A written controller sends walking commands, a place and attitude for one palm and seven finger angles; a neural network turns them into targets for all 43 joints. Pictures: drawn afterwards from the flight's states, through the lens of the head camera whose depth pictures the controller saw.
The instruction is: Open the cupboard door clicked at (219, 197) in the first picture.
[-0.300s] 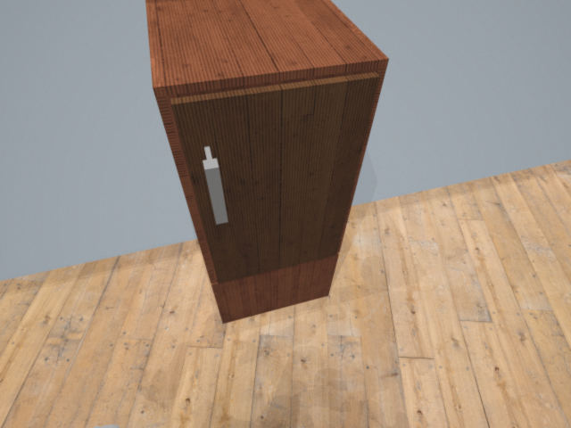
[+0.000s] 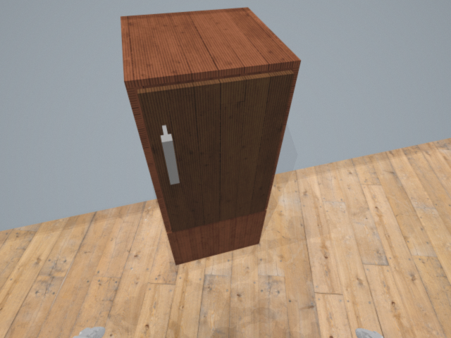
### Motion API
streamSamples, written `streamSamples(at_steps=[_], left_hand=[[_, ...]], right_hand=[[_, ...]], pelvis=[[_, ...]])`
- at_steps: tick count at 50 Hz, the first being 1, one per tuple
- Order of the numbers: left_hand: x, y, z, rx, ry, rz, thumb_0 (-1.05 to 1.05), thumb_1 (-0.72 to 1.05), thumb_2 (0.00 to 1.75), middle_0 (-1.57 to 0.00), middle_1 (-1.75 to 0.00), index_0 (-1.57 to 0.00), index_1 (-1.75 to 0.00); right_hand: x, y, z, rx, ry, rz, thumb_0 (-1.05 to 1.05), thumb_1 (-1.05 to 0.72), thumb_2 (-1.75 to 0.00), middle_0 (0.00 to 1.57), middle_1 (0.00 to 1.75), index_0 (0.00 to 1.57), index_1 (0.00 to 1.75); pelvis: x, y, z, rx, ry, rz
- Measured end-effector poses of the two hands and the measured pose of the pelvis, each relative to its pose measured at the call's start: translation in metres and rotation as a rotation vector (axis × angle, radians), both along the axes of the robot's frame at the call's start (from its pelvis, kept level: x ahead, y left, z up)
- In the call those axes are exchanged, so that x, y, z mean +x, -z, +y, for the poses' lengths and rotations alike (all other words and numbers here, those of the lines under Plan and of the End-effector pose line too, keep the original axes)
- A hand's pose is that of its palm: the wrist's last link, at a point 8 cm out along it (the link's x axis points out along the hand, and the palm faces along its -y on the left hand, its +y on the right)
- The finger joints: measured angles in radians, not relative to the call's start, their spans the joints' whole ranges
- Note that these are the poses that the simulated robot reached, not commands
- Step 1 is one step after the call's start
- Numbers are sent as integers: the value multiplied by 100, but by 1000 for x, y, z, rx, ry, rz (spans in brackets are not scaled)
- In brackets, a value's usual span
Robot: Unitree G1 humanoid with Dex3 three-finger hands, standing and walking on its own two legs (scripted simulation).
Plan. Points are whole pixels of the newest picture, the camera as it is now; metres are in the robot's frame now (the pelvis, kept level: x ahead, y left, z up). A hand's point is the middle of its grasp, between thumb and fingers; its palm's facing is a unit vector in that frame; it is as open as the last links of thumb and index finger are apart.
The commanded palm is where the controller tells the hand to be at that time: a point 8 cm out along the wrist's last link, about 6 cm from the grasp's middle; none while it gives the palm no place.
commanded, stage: stand and wait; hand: left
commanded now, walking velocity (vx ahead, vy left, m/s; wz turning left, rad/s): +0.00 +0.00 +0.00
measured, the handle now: (169, 155) +0.54 +0.18 -0.02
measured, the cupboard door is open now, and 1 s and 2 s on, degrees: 0 0 0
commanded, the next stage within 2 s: look at it before walking up in 0.52 s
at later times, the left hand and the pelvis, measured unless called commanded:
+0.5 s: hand out of the picture +0.05 +0.22 -0.16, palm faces -0.03 -0.95 -0.31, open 7.4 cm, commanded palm none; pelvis -0.02 -0.02 +0.00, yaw +0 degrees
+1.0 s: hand out of the picture +0.05 +0.21 -0.16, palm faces -0.01 -0.96 -0.29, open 7.4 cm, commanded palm none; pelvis -0.02 -0.02 +0.01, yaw +0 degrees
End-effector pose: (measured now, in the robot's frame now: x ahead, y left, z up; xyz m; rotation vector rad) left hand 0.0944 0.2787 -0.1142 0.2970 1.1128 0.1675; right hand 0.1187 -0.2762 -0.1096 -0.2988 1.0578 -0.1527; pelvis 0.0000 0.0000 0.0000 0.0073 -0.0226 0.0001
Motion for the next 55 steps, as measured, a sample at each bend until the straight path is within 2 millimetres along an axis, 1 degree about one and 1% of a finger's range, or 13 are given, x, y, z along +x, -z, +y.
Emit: streamSamples(at_steps=[5,15,20,24,29,39,55], left_hand=[[-11,1,-3,-1,-7,27,1,90,90,-20,-30,-20,-30],[-39,5,-8,3,-23,103,1,90,90,-20,-30,-20,-30],[-46,5,-11,1,-28,122,1,90,90,-20,-30,-20,-30],[-48,5,-14,-2,-29,122,1,90,90,-20,-30,-20,-30],[-47,6,-18,-7,-29,112,1,90,90,-20,-30,-20,-30],[-46,6,-23,-20,-25,98,1,90,90,-20,-30,-20,-30],[-58,9,-21,-25,-44,129,1,90,90,-20,-30,-20,-30]], right_hand=[[-14,2,-8,-5,13,34,1,-91,-89,20,30,21,30],[-56,9,-20,-9,53,142,1,-91,-89,20,30,21,30],[-73,12,-22,-4,65,183,1,-91,-89,20,30,21,30],[-81,14,-22,1,71,198,1,-91,-89,20,30,21,30],[-85,14,-21,8,73,197,1,-91,-89,20,30,21,30],[-82,13,-19,14,69,178,1,-91,-89,20,30,21,30],[-81,12,-16,10,64,186,1,-91,-89,20,30,21,30]], pelvis=[[-3,-1,-4,0,1,-2],[-10,-3,-11,-1,4,-5],[-13,-4,-14,-1,3,-5],[-15,-5,-16,-2,3,-5],[-17,-5,-17,-2,2,-7],[-20,-5,-19,-3,3,-6],[-18,-6,-17,-5,0,-4]])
